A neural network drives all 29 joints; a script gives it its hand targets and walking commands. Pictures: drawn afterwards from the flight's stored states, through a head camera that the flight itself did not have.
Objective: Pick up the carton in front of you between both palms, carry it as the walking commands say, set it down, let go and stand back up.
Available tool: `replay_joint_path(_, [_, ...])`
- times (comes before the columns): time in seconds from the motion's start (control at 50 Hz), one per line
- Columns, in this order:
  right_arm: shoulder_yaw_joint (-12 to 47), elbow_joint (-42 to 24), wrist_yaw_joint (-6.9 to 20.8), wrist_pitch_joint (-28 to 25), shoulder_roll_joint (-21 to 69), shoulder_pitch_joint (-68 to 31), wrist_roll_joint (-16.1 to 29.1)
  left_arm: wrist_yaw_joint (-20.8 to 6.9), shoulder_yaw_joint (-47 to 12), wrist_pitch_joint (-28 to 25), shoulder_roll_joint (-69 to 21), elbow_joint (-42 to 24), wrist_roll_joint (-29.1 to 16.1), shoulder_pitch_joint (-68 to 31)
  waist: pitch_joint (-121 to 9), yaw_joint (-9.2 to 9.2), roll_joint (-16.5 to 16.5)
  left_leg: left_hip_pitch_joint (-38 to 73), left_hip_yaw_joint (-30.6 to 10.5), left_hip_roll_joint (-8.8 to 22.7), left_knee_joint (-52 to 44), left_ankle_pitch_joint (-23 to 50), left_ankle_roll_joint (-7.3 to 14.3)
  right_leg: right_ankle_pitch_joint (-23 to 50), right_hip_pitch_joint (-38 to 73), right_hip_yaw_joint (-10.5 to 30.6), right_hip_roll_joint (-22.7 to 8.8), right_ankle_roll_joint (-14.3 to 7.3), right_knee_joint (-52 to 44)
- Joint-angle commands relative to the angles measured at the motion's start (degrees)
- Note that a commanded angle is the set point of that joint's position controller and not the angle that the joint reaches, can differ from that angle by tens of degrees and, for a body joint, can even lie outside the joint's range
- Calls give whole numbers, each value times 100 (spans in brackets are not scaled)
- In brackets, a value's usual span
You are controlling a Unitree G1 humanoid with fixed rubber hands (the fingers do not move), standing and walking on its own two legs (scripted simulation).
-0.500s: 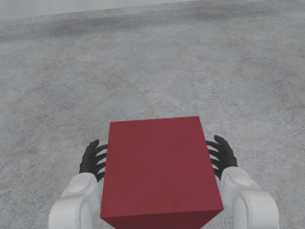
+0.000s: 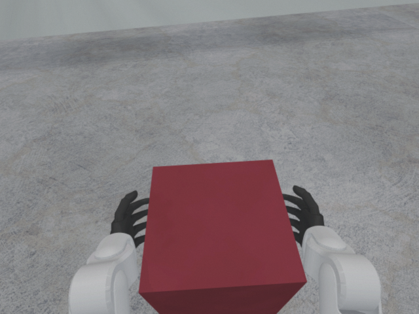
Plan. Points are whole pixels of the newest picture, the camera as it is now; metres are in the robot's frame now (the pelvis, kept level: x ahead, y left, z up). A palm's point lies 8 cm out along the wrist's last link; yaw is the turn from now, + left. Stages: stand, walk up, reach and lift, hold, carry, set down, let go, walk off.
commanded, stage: carry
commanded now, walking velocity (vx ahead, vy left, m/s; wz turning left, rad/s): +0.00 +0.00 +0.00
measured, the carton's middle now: (217, 246) +0.26 +0.00 +0.02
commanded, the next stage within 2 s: hold in 1.50 s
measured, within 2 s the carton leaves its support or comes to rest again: neither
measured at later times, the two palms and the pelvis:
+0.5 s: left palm (132, 263) +0.22 +0.15 +0.05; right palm (310, 255) +0.22 -0.15 +0.05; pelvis -0.05 -0.01 +0.00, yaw +0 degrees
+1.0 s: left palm (139, 262) +0.22 +0.14 +0.04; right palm (311, 255) +0.22 -0.16 +0.04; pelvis -0.07 -0.01 +0.00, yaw +0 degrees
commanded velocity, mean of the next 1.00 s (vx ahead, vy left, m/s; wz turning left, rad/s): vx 0.00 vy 0.00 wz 0.00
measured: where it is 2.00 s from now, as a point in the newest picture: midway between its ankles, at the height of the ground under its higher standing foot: outside the picture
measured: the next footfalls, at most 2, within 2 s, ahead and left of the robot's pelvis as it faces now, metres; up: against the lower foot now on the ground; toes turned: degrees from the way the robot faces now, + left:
none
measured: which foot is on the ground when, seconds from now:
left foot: down 0.00-1.00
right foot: down 0.00-1.00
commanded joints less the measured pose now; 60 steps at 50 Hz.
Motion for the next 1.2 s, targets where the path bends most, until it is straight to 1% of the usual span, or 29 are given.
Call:
replay_joint_path(0.0, [3551,-338,694,-52,4400,-2026,1468,-655,-3634,-35,-4235,-368,-1543,-2031,-1189,-7,19,587,-377,626,-33,4165,-28,3537,634,336,-461,-14,40])
replay_joint_path(0.06, [3453,-39,739,-81,4177,-2049,1338,-700,-3547,-68,-4021,-27,-1429,-2061,-1008,-9,27,516,-412,655,-83,3960,-9,3237,563,371,-480,-28,-25])
replay_joint_path(0.12, [3303,398,806,-203,3956,-2058,1175,-764,-3379,-199,-3768,411,-1255,-2092,-943,-14,11,428,-439,669,-79,3561,35,3028,571,406,-527,-70,-35])
replay_joint_path(0.18, [3168,774,915,-496,3937,-2254,1031,-874,-3208,-498,-3672,787,-1074,-2255,-901,-6,-43,268,-462,666,-118,3096,90,2812,568,428,-558,-120,-82])
replay_joint_path(0.24, [3195,937,1057,-853,4189,-2751,1020,-1026,-3190,-869,-3912,992,-1025,-2632,-812,-8,-56,206,-488,660,-280,2521,82,2169,455,451,-537,-146,-229])
replay_joint_path(0.3, [3210,1155,1163,-1156,4299,-2910,993,-1142,-3207,-1175,-4055,1176,-1002,-2821,-865,-7,-27,216,-528,658,-386,2104,94,1731,444,479,-539,-187,-337])
replay_joint_path(0.36, [3035,1620,1239,-1400,4235,-2793,825,-1211,-3051,-1431,-3991,1579,-829,-2775,-974,-9,0,267,-523,649,-393,1982,103,1676,454,492,-544,-210,-379])
replay_joint_path(0.42, [2719,2147,1308,-1687,4140,-2764,566,-1279,-2780,-1727,-3911,2109,-584,-2779,-966,-12,-12,246,-511,640,-405,1867,103,1657,406,509,-552,-212,-420])
replay_joint_path(0.54, [2298,3026,1486,-2380,4312,-3278,279,-1449,-2347,-2413,-4077,3015,-272,-3300,-768,-12,-29,57,-542,638,-532,1457,93,1283,240,540,-540,-223,-540])
replay_joint_path(0.62, [2087,3644,1642,-2887,4482,-3598,128,-1612,-2100,-2917,-4261,3687,-150,-3630,-934,-11,-20,93,-553,625,-525,1436,93,1262,284,542,-536,-248,-542])
replay_joint_path(0.66, [2104,3841,1718,-3142,4629,-3764,116,-1691,-2095,-3174,-4404,3904,-146,-3785,-1052,-11,-13,143,-553,618,-504,1464,92,1295,319,542,-534,-259,-529])
replay_joint_path(0.7, [2277,3845,1780,-3308,4850,-3915,193,-1757,-2254,-3344,-4625,3907,-233,-3944,-1172,-7,-13,193,-559,620,-474,1503,90,1337,343,542,-530,-265,-497])
replay_joint_path(0.74, [2465,3765,1826,-3341,5038,-4002,284,-1800,-2435,-3383,-4813,3815,-330,-4040,-1266,-2,-26,222,-563,627,-439,1552,95,1386,350,537,-525,-272,-458])
replay_joint_path(0.84, [2722,3475,1830,-3069,5179,-3751,419,-1802,-2656,-3113,-4966,3552,-444,-3737,-1409,-3,-41,235,-545,638,-327,1768,100,1681,372,538,-547,-283,-357])
replay_joint_path(0.88, [2707,3404,1811,-2920,5148,-3613,423,-1788,-2650,-2963,-4941,3485,-444,-3595,-1414,-8,-49,221,-533,644,-282,1885,90,1821,366,538,-554,-276,-315])
replay_joint_path(0.94, [2530,3446,1795,-2816,5035,-3532,342,-1781,-2516,-2869,-4818,3497,-380,-3566,-1361,-12,-49,162,-529,651,-252,1954,75,1891,338,540,-561,-261,-287])
replay_joint_path(1.02, [2403,3545,1804,-2827,5025,-3602,290,-1796,-2405,-2879,-4784,3600,-331,-3657,-1218,-4,-39,89,-538,649,-286,1850,61,1813,253,560,-560,-260,-335])
replay_joint_path(1.18, [2499,3533,1833,-2862,5179,-3797,361,-1826,-2470,-2916,-4930,3614,-390,-3808,-1260,0,-40,98,-550,646,-312,1725,53,1709,266,570,-553,-285,-373])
